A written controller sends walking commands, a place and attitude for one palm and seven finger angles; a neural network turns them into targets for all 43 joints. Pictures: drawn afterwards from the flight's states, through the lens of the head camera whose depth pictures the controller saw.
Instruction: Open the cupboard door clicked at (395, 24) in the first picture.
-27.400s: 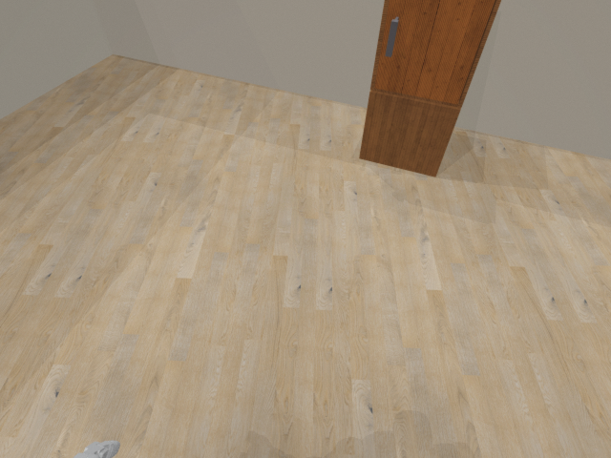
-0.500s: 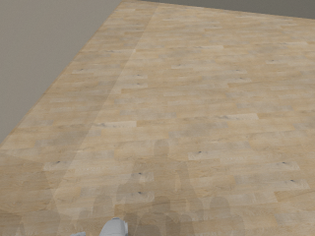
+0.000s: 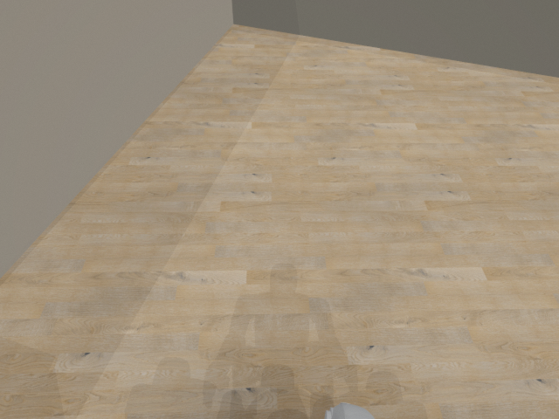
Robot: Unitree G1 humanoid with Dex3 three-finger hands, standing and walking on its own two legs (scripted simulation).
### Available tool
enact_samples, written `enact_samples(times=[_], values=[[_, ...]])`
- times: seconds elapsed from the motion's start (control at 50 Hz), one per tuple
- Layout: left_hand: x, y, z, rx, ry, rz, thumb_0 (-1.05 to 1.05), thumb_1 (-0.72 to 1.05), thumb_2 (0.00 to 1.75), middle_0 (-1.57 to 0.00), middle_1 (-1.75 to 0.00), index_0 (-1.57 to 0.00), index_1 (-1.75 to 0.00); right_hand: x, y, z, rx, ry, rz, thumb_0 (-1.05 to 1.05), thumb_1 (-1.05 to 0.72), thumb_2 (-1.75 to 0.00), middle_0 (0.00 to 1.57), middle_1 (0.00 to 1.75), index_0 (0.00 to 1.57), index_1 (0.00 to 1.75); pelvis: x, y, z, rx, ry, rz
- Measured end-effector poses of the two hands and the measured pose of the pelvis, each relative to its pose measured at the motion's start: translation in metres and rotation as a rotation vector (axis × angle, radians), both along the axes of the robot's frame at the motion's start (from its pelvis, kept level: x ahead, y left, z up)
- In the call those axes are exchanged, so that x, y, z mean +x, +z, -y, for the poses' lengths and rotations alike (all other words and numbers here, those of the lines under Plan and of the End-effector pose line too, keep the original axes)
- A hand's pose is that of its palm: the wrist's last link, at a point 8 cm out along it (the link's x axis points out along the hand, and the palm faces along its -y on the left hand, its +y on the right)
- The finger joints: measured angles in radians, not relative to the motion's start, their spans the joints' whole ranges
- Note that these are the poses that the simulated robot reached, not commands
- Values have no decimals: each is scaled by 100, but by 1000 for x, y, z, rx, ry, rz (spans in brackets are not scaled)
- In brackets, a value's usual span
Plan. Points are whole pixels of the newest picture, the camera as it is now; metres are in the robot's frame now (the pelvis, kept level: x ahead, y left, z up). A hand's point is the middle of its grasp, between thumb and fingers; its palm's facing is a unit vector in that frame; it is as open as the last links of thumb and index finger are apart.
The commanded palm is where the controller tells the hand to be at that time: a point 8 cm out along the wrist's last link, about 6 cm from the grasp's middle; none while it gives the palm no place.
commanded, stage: walk to a spot facing it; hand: left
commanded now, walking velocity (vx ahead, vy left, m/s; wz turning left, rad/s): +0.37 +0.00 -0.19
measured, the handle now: out of the picture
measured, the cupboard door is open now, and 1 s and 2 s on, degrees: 49 49 49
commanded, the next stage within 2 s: turn to face it in 0.20 s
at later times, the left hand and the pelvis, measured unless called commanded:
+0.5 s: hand (222, 346) +0.26 +0.13 -0.18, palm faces +0.08 -0.98 -0.19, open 7.2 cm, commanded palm none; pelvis +0.23 -0.06 +0.00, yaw +4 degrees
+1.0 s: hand (230, 306) +0.33 +0.13 -0.15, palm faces +0.35 -0.88 -0.31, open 7.4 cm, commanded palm none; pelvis +0.31 -0.11 -0.01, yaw +21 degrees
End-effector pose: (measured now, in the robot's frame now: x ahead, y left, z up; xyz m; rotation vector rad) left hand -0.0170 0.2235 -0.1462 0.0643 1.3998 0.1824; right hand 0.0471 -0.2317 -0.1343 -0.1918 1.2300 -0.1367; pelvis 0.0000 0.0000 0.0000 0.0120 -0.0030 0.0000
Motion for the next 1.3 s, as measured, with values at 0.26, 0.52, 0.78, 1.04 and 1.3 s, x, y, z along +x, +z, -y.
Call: enact_samples(times=[0.26,0.52,0.78,1.04,1.3], values=[[252,14,24,123,-175,270,1,92,90,-20,-30,-20,-30,-12,-21,51,52,-177,-351,0,-92,-90,20,30,20,30,129,-15,54,5,-26,1],[268,-4,43,39,-8,106,0,94,90,-21,-30,-20,-30,239,0,51,17,11,-39,0,-92,-90,19,30,20,30,234,-2,54,-24,79,3],[323,2,21,106,130,169,1,91,90,-20,-30,-20,-30,363,0,53,-30,218,45,0,-91,-90,20,30,20,30,279,-9,59,-30,211,-30],[309,31,68,201,259,176,0,90,90,-20,-30,-20,-30,446,-1,94,-2,343,26,0,-91,-90,20,30,20,30,314,0,109,23,397,-23],[235,-5,86,137,493,38,1,90,90,-21,-30,-20,-30,523,4,26,-12,620,124,0,-91,-90,20,30,20,30,327,-16,104,11,581,-27]])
